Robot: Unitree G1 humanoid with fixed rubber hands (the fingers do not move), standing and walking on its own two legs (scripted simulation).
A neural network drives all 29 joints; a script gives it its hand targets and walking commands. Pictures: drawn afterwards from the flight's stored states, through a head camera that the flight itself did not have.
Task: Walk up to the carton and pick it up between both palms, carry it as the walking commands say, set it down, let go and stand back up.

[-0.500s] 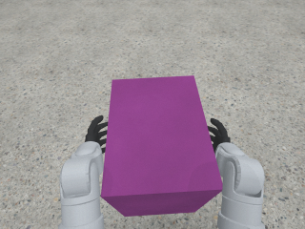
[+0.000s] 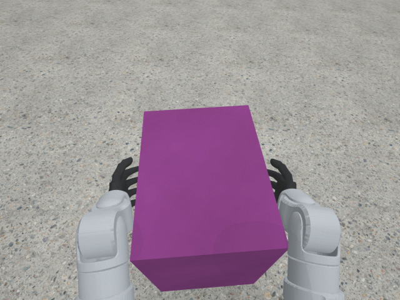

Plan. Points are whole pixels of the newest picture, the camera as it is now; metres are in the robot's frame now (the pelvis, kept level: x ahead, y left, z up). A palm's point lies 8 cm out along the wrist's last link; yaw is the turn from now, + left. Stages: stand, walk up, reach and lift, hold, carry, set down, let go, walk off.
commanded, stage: carry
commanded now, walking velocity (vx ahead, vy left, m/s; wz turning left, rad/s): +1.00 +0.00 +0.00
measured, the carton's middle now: (202, 203) +0.31 +0.01 +0.04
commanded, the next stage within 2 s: none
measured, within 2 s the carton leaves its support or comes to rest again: neither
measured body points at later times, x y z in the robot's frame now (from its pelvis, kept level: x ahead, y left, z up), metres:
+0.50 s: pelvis +0.24 -0.06 +0.00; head +0.25 -0.06 +0.45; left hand +0.54 +0.10 +0.09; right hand +0.54 -0.20 +0.08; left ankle +0.25 +0.06 -0.69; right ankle +0.18 -0.16 -0.74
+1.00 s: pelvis +0.62 -0.11 -0.03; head +0.61 -0.10 +0.42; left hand +0.92 +0.03 +0.08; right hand +0.90 -0.27 +0.07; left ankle +0.44 +0.04 -0.67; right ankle +0.64 -0.21 -0.74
